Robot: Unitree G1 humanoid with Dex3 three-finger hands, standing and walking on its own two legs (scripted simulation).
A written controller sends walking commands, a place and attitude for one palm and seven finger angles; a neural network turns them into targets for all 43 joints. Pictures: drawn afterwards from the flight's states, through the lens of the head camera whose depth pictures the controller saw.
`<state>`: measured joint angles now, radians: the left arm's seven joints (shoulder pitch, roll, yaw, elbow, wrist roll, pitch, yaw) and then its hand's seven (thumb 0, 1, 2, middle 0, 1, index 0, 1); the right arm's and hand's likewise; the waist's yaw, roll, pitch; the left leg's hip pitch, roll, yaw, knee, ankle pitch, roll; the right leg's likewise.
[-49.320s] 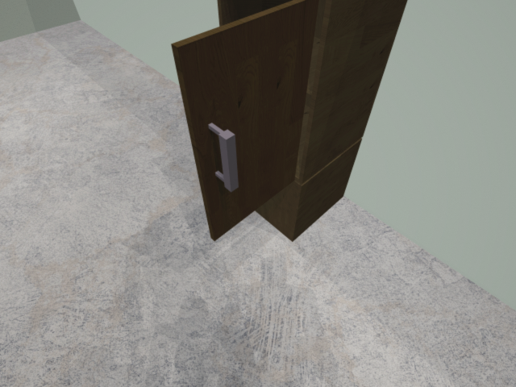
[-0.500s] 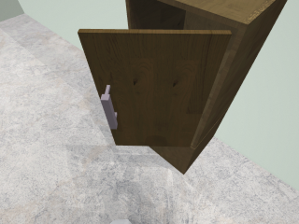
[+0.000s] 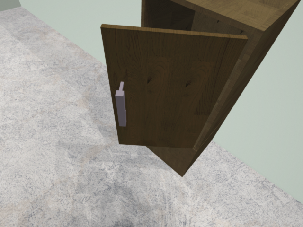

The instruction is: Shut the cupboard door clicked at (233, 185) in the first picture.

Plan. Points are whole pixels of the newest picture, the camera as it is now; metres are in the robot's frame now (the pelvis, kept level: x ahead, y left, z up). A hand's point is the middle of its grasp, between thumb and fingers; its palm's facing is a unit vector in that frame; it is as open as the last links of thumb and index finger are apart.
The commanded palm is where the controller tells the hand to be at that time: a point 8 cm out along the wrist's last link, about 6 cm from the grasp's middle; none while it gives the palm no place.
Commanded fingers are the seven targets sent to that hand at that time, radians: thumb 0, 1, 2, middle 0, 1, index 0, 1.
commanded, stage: come to a stop and stand still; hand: left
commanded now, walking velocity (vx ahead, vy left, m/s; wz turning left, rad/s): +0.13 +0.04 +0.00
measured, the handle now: (122, 105) +0.49 +0.13 -0.01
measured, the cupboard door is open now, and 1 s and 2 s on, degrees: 40 40 40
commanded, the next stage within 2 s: look again from close up in 0.24 s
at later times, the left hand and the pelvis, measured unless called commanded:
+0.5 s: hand out of the picture +0.00 +0.14 -0.19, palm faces -0.02 -0.99 -0.16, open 7.4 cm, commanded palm none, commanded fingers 0.00 0.90 0.90 -0.20 -0.30 -0.20 -0.30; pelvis +0.01 -0.02 -0.01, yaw +0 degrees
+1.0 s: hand out of the picture +0.10 +0.20 -0.14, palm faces +0.17 -0.95 -0.25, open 7.4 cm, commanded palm +0.12 +0.22 -0.07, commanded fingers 0.00 0.90 0.90 -0.27 -0.38 -0.27 -0.38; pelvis +0.01 -0.01 -0.02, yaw -1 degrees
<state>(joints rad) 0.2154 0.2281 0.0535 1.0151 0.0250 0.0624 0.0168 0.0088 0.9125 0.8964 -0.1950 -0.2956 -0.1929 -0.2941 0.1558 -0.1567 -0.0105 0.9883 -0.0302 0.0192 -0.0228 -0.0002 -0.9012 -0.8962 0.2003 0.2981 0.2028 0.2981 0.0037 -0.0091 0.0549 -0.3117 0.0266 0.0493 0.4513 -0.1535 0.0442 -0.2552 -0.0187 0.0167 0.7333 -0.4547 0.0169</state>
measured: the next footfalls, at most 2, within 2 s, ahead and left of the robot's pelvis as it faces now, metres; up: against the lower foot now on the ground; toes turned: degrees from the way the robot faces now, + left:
right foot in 0.08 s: -0.02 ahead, -0.16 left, +0.00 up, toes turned +0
right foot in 1.08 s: +0.04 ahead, -0.12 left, +0.00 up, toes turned +0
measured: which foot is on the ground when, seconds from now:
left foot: down 0.00-1.00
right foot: up 0.00-0.06, down 0.08-0.98, up 1.00-1.00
